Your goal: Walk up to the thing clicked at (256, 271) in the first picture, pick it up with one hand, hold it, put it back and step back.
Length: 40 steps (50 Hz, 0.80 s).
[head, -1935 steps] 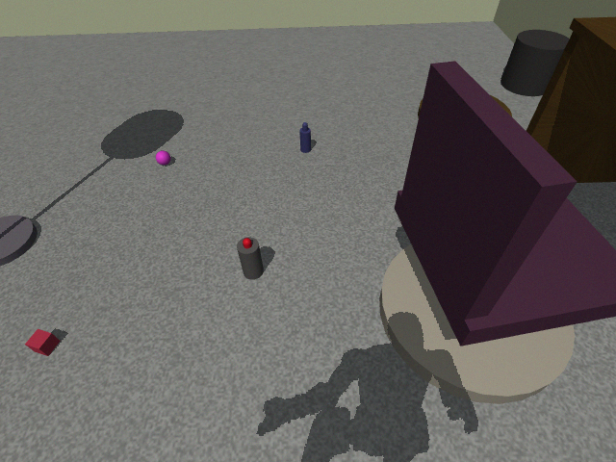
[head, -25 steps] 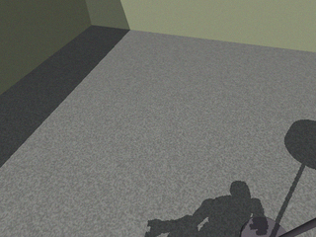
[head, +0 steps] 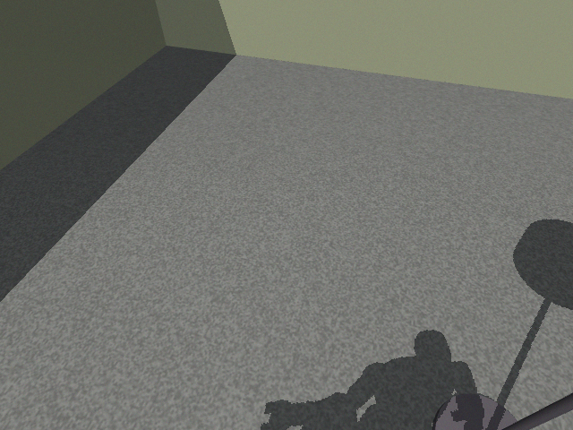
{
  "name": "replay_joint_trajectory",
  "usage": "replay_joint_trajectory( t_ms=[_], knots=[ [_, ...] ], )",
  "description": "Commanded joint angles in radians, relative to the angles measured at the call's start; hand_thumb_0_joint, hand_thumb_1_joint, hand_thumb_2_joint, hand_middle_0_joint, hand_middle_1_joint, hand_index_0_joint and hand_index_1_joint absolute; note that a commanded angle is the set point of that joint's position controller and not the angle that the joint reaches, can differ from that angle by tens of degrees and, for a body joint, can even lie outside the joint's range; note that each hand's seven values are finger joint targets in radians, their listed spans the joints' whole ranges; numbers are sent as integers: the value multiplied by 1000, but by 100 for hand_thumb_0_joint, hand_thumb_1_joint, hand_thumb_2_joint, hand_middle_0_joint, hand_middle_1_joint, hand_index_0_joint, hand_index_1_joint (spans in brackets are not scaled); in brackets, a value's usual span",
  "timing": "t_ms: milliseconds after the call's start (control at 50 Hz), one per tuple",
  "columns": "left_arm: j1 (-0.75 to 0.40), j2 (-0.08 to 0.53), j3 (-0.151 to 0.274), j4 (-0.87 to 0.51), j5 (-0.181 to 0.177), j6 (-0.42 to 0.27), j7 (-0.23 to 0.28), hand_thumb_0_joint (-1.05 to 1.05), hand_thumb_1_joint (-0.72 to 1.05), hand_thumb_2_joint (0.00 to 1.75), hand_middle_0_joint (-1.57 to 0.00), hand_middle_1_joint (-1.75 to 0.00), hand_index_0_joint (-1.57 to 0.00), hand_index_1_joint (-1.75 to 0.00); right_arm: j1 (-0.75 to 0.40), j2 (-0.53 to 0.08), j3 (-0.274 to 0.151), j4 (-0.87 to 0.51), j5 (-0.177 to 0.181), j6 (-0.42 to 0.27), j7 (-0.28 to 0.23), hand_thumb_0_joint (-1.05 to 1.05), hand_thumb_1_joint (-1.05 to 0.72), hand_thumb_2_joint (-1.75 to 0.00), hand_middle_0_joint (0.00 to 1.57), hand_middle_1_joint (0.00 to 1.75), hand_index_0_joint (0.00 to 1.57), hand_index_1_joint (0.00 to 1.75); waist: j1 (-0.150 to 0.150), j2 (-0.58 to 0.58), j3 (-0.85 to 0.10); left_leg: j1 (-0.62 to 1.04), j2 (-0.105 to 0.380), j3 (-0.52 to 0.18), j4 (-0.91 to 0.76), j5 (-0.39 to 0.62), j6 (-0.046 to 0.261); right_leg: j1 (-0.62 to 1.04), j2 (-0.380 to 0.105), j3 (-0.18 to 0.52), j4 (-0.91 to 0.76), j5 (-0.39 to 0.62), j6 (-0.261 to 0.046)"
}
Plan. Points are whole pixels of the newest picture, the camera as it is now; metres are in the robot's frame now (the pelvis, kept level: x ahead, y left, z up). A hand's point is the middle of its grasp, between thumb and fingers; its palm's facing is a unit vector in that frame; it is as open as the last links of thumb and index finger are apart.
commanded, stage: stand
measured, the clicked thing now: out of the picture -0.28 -1.58 -0.68
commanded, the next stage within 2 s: walk up in 0.18 s
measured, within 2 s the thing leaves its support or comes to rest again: neither
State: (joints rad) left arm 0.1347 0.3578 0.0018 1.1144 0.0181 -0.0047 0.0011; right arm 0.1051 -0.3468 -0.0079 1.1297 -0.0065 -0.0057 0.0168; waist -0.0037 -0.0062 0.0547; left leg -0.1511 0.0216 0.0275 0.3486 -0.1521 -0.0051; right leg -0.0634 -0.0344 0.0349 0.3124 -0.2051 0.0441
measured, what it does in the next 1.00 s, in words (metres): walks ahead: right foot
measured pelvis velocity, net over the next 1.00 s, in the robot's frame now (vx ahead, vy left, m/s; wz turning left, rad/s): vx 0.20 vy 0.04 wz -0.21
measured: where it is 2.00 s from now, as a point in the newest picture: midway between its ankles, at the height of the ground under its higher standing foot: outside the picture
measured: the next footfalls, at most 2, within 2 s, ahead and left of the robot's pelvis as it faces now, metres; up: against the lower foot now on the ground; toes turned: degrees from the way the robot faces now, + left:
right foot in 0.86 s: +0.31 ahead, -0.07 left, +0.00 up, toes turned -13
left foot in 1.20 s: +0.36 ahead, +0.16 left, +0.00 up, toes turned -20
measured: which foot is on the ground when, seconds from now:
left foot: down 0.00-0.88, up 0.90-1.00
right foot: down 0.00-0.52, up 0.54-0.84, down 0.86-1.00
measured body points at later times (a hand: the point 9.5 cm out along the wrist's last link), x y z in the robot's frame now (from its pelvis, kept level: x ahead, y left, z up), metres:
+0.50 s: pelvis +0.05 +0.03 -0.02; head +0.08 +0.02 +0.43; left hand +0.07 +0.35 -0.14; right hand +0.11 -0.32 -0.13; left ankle +0.07 +0.13 -0.75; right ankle -0.02 -0.15 -0.75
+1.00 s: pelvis +0.20 +0.04 -0.03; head +0.22 +0.02 +0.42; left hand +0.41 +0.30 -0.11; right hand +0.16 -0.26 -0.16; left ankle +0.15 +0.16 -0.67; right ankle +0.27 -0.07 -0.75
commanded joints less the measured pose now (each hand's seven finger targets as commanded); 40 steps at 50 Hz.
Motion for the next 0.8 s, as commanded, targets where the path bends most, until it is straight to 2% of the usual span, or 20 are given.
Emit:
replay_joint_trajectory(
  t_ms=[0, 140, 160, 180, 260, 300, 340, 360, 420, 460, 480, 500, 520, 540, 580, 620, 660, 700, 720, 780],
  knots=[
    [-28, 210, 41, -52, -5, -21, 8, 0, 90, 90, -20, -30, -20, -30, -51, -223, -42, -61, 0, -19, -17, 0, -90, -90, 20, 30, 20, 30, -2, 14, -56, 52, 114, -103, -56, 67, 28, -64, -91, 52, -62, 72, -54],
    [-24, 215, 43, -54, -3, -21, 6, 0, 90, 90, -20, -30, -20, -30, -38, -224, -43, -57, -1, -20, -16, 0, -90, -90, 20, 30, 20, 30, -5, 4, -41, 39, 111, -115, -76, 0, 30, -82, -91, 54, -67, 32, -57],
    [17, 265, 88, -95, 1, -33, -10, 0, 90, 90, -20, -30, -20, -30, 42, -275, -84, -97, -11, -17, 10, 0, -90, -90, 20, 30, 20, 30, 1, 46, -124, 24, 65, -141, -44, -404, 85, -28, -14, -9, 33, -323, -90],
    [100, 280, 90, -97, 8, -28, -9, 0, 90, 90, -20, -30, -20, -30, -7, -319, -112, -138, -35, -19, 13, 0, -90, -90, 20, 30, 20, 30, -2, 86, -34, 39, 96, -100, -8, -573, 80, -192, -25, 68, 43, -397, -104],
    [109, 240, 96, -139, 10, -46, -8, 0, 90, 90, -20, -30, -20, -30, -13, -281, -124, -199, -34, -17, 23, 0, -90, -90, 20, 30, 20, 30, -5, 35, 59, -23, 135, -150, 69, -460, 115, -295, -39, 116, 86, -293, -131],
    [167, 279, 108, -145, 12, -57, -5, 0, 90, 90, -20, -30, -20, -30, -27, -260, -127, -239, -32, -14, 29, 0, -90, -90, 20, 30, 20, 30, 4, -41, 27, -105, 89, -116, 170, -444, 96, -211, -69, 229, 29, -334, -157],
    [205, 343, 130, -164, 14, -64, -6, 0, 90, 90, -20, -30, -20, -30, -66, -234, -121, -284, -34, -10, 42, 0, -90, -90, 20, 30, 20, 30, 31, -168, 63, -304, -13, -35, 381, -390, 39, -107, -191, 500, -110, -491, -225],
    [204, 368, 140, -190, 20, -66, -1, 0, 90, 90, -20, -30, -20, -30, -77, -225, -116, -305, -36, -13, 44, 0, -90, -90, 20, 30, 20, 30, 45, -189, 104, -420, 8, -72, 427, -389, 23, -32, -253, 564, -109, -397, -284],
    [206, 351, 140, -218, 1, -67, 8, 0, 90, 90, -20, -30, -20, -30, -24, -244, -119, -307, -31, -38, 33, 0, -90, -90, 20, 30, 20, 30, 34, -171, 45, -388, 34, -96, 351, -356, 14, 62, -243, 449, 27, 84, -284],
    [133, 329, 129, -252, -8, -57, 6, 0, 90, 90, -20, -30, -20, -30, 113, -245, -134, -283, -32, -48, 32, 0, -90, -90, 20, 30, 20, 30, -57, -141, -26, -105, 15, -47, 149, -210, 22, -82, -168, 285, 179, 191, -220],
    [90, 268, 104, -282, -17, -53, 3, 0, 90, 90, -20, -30, -20, -30, 228, -284, -159, -259, -43, -54, 25, 0, -90, -90, 20, 30, 20, 30, -144, -11, -75, 176, 48, -137, -36, -232, 53, -294, -36, 138, 401, 171, -140],
    [112, 153, 72, -307, -22, -58, 7, 0, 90, 90, -20, -30, -20, -30, 297, -405, -197, -253, -52, -60, 18, 0, -90, -90, 20, 30, 20, 30, -158, 350, -53, 399, 288, -538, -153, -207, 107, -649, 169, 21, 695, -227, -76],
    [129, 244, 84, -298, -9, -59, 26, 0, 90, 90, -20, -30, -20, -30, 263, -405, -194, -269, -27, -54, 17, 0, -90, -90, 20, 30, 20, 30, -120, 211, -43, 350, 405, -568, -84, 16, 195, -650, 80, 56, 780, -370, -78],
    [134, 261, 77, -282, -7, -59, 28, 0, 90, 90, -20, -30, -20, -30, 246, -353, -179, -284, -12, -51, 14, 0, -90, -90, 20, 30, 20, 30, -84, 86, -5, 259, 367, -448, -50, 224, 167, -603, 44, 84, 807, -316, -88],
    [193, 249, 79, -261, -28, -61, 11, 0, 90, 90, -20, -30, -20, -30, 192, -275, -148, -311, -15, -51, 4, 0, -90, -90, 20, 30, 20, 30, -39, 92, 13, 251, 242, -228, -9, 464, 102, -543, 12, 65, 734, -182, -91],
    [207, 226, 77, -273, -30, -54, -6, 0, 90, 90, -20, -30, -20, -30, 205, -260, -136, -325, -15, -48, -1, 0, -90, -90, 20, 30, 20, 30, -38, 160, 11, 250, 183, -118, 12, 558, 108, -515, 24, 16, 640, -143, -84],
    [155, 206, 73, -311, -28, -47, -15, 0, 90, 90, -20, -30, -20, -30, 242, -259, -134, -340, -20, -42, -4, 0, -90, -90, 20, 30, 20, 30, -63, 161, 24, 248, 171, -81, 9, 600, 114, -515, 51, -27, 548, -118, -81],
    [90, 202, 72, -352, -21, -48, -17, 0, 90, 90, -20, -30, -20, -30, 236, -267, -137, -362, -18, -35, -3, 0, -90, -90, 20, 30, 20, 30, -75, 138, 41, 214, 185, -61, 13, 515, 137, -465, 33, -64, 380, -69, -82],
    [74, 201, 74, -359, -13, -49, -19, 0, 90, 90, -20, -30, -20, -30, 236, -264, -135, -374, -15, -32, 0, 0, -90, -90, 20, 30, 20, 30, -78, 133, 45, 168, 165, -31, 10, 487, 116, -411, 42, -99, 329, -23, -85],
    [143, 203, 92, -344, -7, -51, -11, 0, 90, 90, -20, -30, -20, -30, 207, -256, -133, -417, -10, -23, 5, 0, -90, -90, 20, 30, 20, 30, -35, 131, 1, 45, 180, -49, 88, 421, 100, -173, 68, -112, 274, 52, -97]
  ],
)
